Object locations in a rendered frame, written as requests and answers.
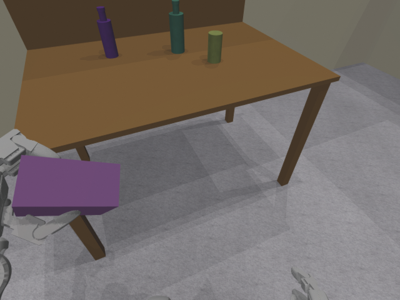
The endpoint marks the table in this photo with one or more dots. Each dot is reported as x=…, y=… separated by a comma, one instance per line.
x=72, y=95

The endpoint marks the sponge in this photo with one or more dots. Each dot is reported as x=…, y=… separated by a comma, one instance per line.
x=48, y=186

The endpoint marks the right robot hand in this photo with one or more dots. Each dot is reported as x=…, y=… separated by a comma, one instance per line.
x=309, y=286

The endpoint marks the left robot hand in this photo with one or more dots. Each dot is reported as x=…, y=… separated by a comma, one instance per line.
x=30, y=228

